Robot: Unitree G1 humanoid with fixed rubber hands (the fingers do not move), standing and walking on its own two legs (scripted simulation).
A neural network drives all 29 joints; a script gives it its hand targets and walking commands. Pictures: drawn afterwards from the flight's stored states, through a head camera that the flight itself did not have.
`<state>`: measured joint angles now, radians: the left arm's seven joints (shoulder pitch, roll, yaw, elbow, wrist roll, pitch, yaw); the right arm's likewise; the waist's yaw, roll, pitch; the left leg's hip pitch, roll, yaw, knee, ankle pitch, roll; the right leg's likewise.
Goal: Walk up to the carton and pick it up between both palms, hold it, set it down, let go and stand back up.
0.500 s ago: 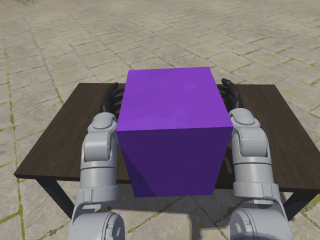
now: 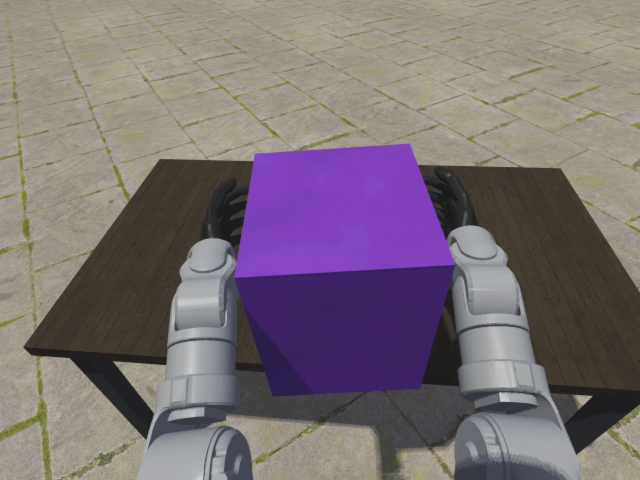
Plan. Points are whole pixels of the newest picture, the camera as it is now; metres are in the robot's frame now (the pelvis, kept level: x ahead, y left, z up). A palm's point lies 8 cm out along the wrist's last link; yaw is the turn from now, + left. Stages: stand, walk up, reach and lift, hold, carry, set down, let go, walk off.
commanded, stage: set down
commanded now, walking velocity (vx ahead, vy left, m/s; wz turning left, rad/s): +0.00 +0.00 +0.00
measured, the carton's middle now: (339, 273) +0.36 +0.00 +0.09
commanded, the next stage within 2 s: none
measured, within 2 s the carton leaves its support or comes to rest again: rests again in 1.80 s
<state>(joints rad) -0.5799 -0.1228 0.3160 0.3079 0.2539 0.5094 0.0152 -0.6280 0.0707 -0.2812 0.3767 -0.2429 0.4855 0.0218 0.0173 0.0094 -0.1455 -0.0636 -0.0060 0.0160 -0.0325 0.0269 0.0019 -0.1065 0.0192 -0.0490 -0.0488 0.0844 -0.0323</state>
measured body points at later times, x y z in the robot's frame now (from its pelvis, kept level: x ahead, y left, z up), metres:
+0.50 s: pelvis +0.01 +0.01 +0.00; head +0.00 +0.00 +0.45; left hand +0.40 +0.15 +0.12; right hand +0.41 -0.15 +0.12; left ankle +0.00 +0.12 -0.76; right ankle +0.03 -0.10 -0.76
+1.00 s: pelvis +0.02 +0.00 +0.00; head +0.03 -0.01 +0.45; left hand +0.42 +0.14 +0.09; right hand +0.43 -0.15 +0.10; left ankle +0.00 +0.12 -0.76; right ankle +0.03 -0.10 -0.76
